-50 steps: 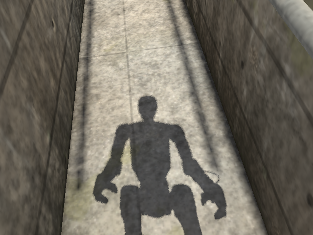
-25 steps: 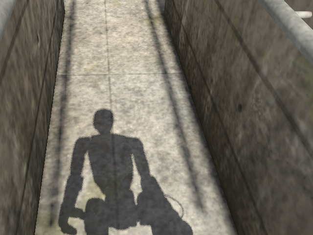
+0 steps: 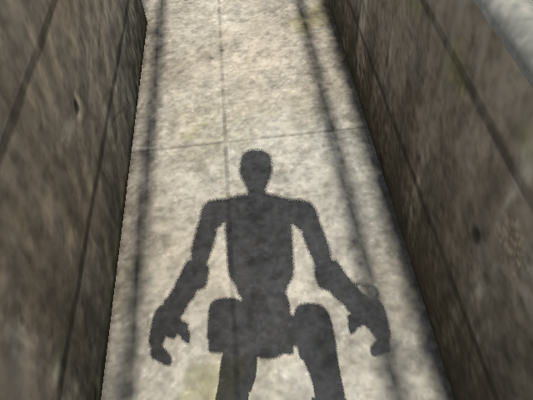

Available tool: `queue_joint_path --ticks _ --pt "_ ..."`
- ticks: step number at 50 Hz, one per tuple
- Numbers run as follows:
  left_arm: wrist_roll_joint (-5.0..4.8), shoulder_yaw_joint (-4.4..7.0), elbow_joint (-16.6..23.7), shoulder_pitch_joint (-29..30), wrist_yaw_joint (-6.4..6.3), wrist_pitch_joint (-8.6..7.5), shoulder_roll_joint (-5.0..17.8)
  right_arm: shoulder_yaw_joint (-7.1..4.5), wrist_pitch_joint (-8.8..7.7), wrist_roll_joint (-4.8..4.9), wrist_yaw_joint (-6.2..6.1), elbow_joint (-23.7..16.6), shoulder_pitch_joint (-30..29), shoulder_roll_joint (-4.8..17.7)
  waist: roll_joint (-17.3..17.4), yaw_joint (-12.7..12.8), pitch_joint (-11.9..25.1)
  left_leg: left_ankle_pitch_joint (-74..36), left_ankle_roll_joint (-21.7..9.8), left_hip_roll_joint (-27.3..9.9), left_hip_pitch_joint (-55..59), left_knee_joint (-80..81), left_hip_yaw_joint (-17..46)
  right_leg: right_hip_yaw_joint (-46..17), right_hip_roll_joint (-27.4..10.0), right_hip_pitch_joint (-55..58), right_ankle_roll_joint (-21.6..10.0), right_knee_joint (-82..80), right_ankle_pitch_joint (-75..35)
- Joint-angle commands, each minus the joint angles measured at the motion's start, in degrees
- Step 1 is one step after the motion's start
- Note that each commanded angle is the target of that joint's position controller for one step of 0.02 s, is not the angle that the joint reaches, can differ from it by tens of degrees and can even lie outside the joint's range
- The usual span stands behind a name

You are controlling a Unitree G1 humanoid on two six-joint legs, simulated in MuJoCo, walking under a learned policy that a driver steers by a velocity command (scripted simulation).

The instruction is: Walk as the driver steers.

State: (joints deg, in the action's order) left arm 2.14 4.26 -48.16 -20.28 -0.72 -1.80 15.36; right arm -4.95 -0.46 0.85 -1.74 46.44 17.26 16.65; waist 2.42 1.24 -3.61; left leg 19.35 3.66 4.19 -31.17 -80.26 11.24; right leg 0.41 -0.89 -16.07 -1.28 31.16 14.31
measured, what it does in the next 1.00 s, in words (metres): walks ahead: left foot, then right foot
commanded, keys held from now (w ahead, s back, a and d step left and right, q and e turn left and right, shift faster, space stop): w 1.00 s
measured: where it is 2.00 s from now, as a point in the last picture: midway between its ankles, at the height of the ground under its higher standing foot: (254, 211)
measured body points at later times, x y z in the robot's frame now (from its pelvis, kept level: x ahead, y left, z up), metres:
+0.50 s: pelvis +0.26 +0.09 +0.00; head +0.26 +0.13 +0.45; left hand +0.32 +0.34 -0.15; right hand +0.24 -0.20 -0.11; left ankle +0.22 +0.20 -0.74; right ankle +0.22 -0.08 -0.59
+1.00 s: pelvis +0.55 +0.06 +0.00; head +0.56 +0.04 +0.45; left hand +0.53 +0.34 -0.12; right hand +0.61 -0.20 -0.14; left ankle +0.54 +0.25 -0.63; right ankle +0.55 -0.05 -0.74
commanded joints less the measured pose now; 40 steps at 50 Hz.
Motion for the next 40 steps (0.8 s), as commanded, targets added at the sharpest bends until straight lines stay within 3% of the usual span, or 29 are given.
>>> queue_joint_path --ticks 1,5,7,10,11,12,13,15,16,17,18,19,20,21,22,23,24,26,28,30,31,32,33,35,36,37,38,39,40 --pt "-0.38 1.61 2.82 -1.14 -1.94 -1.29 7.22 -0.33 1.53 -0.66 0.38 0.48 11.04 -0.05 -10.02 -4.81 0.14 -4.11 0.3 -1.9 0.94 9.36 3.51 -8.43 -13.64 -1.67 -7.07 -9.89 -29.05" --pt "-1.53 3.59 1.89 -3.6 -2.38 -0.06 11.5 1.19 0.44 -1.01 1.88 -2.98 -2.9 -0.74 -14.04 -1.13 -1.18 -16.13 0.36 -6.78 -0.5 29.87 -6.45 -7.06 -11.36 0.7 -6.18 -16.06 -2.07" --pt "-1.98 4.29 0.54 -7.04 -2.38 -0.61 12.65 1.62 0.47 -0.96 1.37 -3.53 -6.17 0.06 -15.1 1.08 -5.75 -11.61 -0.78 -8.32 -4.47 31.19 -7.61 -12.5 -14.65 1.71 -7.41 -20.91 12.91" --pt "-1.15 4.59 -0.09 -8.14 -0.87 -1.23 12.88 2.12 -0.53 -0.94 1.67 -3.16 -8.44 0.48 -11.89 2.09 -6.4 -7.34 -2.87 -8.74 -3.67 38.53 -9.6 -7.89 -14.63 6.75 -5.71 -17.02 -0.86" --pt "-2.3 4.69 -0.16 -8.63 -0.49 -2.01 12.93 2.01 -0.65 -1.22 2.22 -3.46 -9.24 1.13 -12.67 2.32 -5.94 -6.76 -3.47 -7.96 -2.8 38.77 -11.72 -8.14 -15.6 7.8 -5.91 -16.47 -7.24" --pt "-3.99 4.26 0.09 -6.3 0.01 -2.59 12.74 2.27 -1.17 -1.7 1.97 -4.41 -9.83 0.7 -15.25 1.27 -2.72 -3.66 -4.41 -7.52 1.03 40.25 -13.23 -6.62 -15.16 8.57 -5.64 -15.98 -5.7" --pt "-3.94 3.64 0.02 -4.48 -0.04 -3.2 12.03 2.15 -1.17 -1.71 2.17 -3.89 -7.77 1.33 -15.17 -0.63 -2.02 -5.97 -6.26 -6.68 6.29 43.36 -14.41 -6.49 -16.04 7.38 -5.39 -14.44 -11.38" --pt "-2.47 1.32 0.47 -0.84 0.17 -4.11 7.73 -2.14 -2.09 -0.68 1.21 1.17 12.21 7.04 -12.26 -11.9 7.14 -9.86 -7.33 -3.23 33.9 46.51 -15.01 -0.9 -8.11 -0.41 -1.39 5.79 -23.72" --pt "-0.37 -0.29 3.03 1.02 0.93 -4.4 2.43 -4.23 -2.22 -1.4 0.77 3.17 21.66 15.35 1.61 -14.56 12.03 -10.77 -9.73 -14.56 44.28 48.8 2.47 1.02 -2.75 -12.6 3.64 30.43 -2.62" --pt "-1.72 -1.62 2.87 -11.11 0.41 -4.72 -4.05 -4.26 -3.53 -2.09 1.23 1.19 20.79 18.09 14.71 -6.9 16.6 -4.89 -18.86 -26.43 45.05 62.16 32.54 -6.68 2.81 -20.14 4.73 44.23 19.8" --pt "-4.36 -0.71 0.47 -14.16 -0.62 -4.23 0.35 -4.66 -4.28 -1.21 1.59 3.42 19.85 14.67 9.46 -6.09 11.5 0.09 -18.69 -27.3 39.44 65.62 33.92 -10.73 0.95 -23.94 5.19 50.76 13.96" --pt "-4.62 -0.34 2.61 -9.83 -1.02 -4.18 3.06 -3.75 -4.71 0.13 1.88 3.54 15.88 10.2 9.78 -5.67 5.88 2.49 -16.73 -25.48 36.89 63.29 24.89 -9.1 -1.5 -28.9 4.52 54.82 10.0" --pt "-3.36 -0.07 3.19 -6.29 -1.47 -3.72 4.34 -2.85 -4.63 0.58 2.28 3.05 12.65 6.06 8.58 -5.37 3.91 -1.74 -14.74 -23.74 32.21 61.64 18.56 -8.4 -3.16 -30.16 3.71 55.49 7.84" --pt "-1.88 0.08 2.62 -5.76 -1.85 -2.67 4.04 -2.22 -4.21 -0.75 2.55 1.98 10.52 3.83 4.89 -4.11 2.14 -10.27 -13.47 -23.27 26.25 60.71 14.34 -10.06 -3.17 -27.86 3.23 55.31 4.5" --pt "-1.82 0.4 1.55 -7.44 -1.66 -1.4 3.27 -1.88 -3.97 -1.18 2.34 2.15 10.08 3.79 4.61 -2.41 0.36 -13.63 -12.41 -21.13 22.03 60.79 9.65 -10.56 -2.14 -25.05 3.04 55.89 2.71" --pt "-2.72 0.4 0.87 -9.53 -1.52 -0.57 2.09 -1.68 -3.91 -1.49 2.17 2.73 11.14 3.26 5.81 -1.55 -0.67 -15.02 -12.07 -20.46 20.57 60.92 5.74 -11.61 -0.44 -24.4 2.7 55.38 2.22" --pt "-3.14 -0.34 1.65 -7.98 -1.47 -0.07 -0.35 -1.75 -3.94 -1.35 1.91 4.03 13.08 3.35 7.02 -1.18 -2.11 -17.66 -12.78 -20.8 20.7 60.88 2.71 -9.65 0.0 -27.45 2.83 54.61 3.76" --pt "-3.31 -0.42 4.24 -3.33 -1.18 0.1 -0.88 -1.73 -3.81 -0.55 1.0 4.21 14.27 3.29 7.64 -0.81 -3.69 -14.68 -13.52 -19.02 19.4 61.91 -1.08 -7.31 -0.85 -30.95 3.21 50.1 3.04" --pt "-2.12 -0.84 6.35 1.05 -0.91 -0.04 -1.62 -2.4 -3.46 -0.66 -0.24 3.14 14.15 5.43 7.07 -0.59 -4.54 -20.41 -14.56 -19.39 19.35 62.73 -2.12 -4.86 -2.63 -34.47 4.75 43.27 -2.33" --pt "-1.87 -1.91 8.95 8.15 -0.38 -0.37 -3.37 -2.64 -2.72 -0.49 -1.12 1.72 12.88 5.82 4.65 -1.93 -5.18 -26.54 -14.2 -19.09 17.54 64.45 -5.85 -1.85 -3.98 -30.46 5.43 29.14 -9.68" --pt "-2.89 -2.18 10.9 13.6 0.37 -1.17 -3.32 -2.12 -3.07 0.2 -0.82 1.15 12.92 5.11 4.35 -3.78 -5.15 -20.61 -14.33 -18.04 15.3 67.19 -6.94 0.34 -3.8 -26.53 5.36 23.48 -12.78" --pt "-2.96 -2.0 10.64 14.05 1.2 -1.23 -2.76 -2.49 -3.41 0.4 -1.13 0.5 13.73 7.01 5.98 -3.88 -5.79 -17.66 -13.96 -17.14 13.75 69.76 -7.95 2.78 -1.98 -21.9 5.35 17.8 -12.95" --pt "-2.66 -2.19 11.06 14.85 2.05 -1.0 -2.98 -2.91 -3.06 0.07 -1.35 0.32 14.31 8.91 5.22 -4.22 -6.46 -22.47 -14.58 -19.2 14.18 70.28 -7.74 4.37 -1.01 -18.18 5.16 16.55 -12.53" --pt "-1.53 -1.34 11.32 15.17 2.23 -2.03 -0.84 -2.72 -2.5 -0.18 -1.64 0.12 14.36 9.74 6.66 -4.17 -4.71 -30.62 -13.14 -17.7 21.97 66.46 -9.94 5.27 1.83 -15.04 3.37 8.37 -11.87" --pt "-1.22 -0.45 10.74 11.93 2.1 -2.07 0.67 -2.03 -2.06 -0.58 -1.13 1.06 14.93 8.09 9.17 -2.82 -2.52 -48.08 -12.16 -16.22 26.12 60.54 -10.75 5.17 3.21 -9.64 2.22 6.86 -10.52" --pt "-1.57 1.22 9.55 3.6 1.97 -2.1 2.43 -1.9 -2.48 -0.12 -1.05 2.5 13.24 9.1 11.93 2.62 2.54 -56.93 -10.94 -14.51 27.11 51.13 -12.32 5.49 5.09 0.65 0.06 5.24 -7.63" --pt "-2.46 2.65 7.15 -6.06 1.74 -1.47 4.83 -0.36 -3.45 0.2 -0.27 3.28 11.7 4.7 11.85 8.61 7.22 -55.72 -9.22 -12.49 21.79 39.78 -13.93 6.92 5.23 14.67 -1.33 3.13 -13.53" --pt "-2.11 3.83 3.28 -16.89 1.54 0.15 8.91 0.14 -4.24 -0.12 -0.6 5.62 10.48 3.17 4.81 13.54 10.12 -28.79 -5.3 -8.93 8.07 18.49 -12.31 -1.89 -1.78 29.16 -4.25 3.98 -14.39" --pt "0.57 3.01 5.04 -16.43 0.65 0.02 14.4 1.86 -5.42 -1.01 0.45 5.09 15.0 -4.18 -14.41 6.82 15.68 21.7 -2.61 -1.31 4.15 -5.02 -1.25 -27.05 -16.69 27.51 -10.11 2.56 -30.04"
Keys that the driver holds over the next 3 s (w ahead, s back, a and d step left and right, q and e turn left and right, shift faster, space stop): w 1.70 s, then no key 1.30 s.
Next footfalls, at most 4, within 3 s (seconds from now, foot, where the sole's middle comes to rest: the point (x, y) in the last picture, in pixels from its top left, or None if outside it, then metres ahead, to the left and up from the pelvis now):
0.32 left None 0.26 0.20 -0.77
0.78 right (324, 353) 0.59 -0.05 -0.77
1.28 left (208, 267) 0.86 0.28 -0.77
1.80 right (302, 186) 1.16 -0.01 -0.77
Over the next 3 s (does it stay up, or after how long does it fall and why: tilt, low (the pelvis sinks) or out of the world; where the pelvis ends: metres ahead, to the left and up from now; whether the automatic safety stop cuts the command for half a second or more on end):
stays up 1.14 0.15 0.01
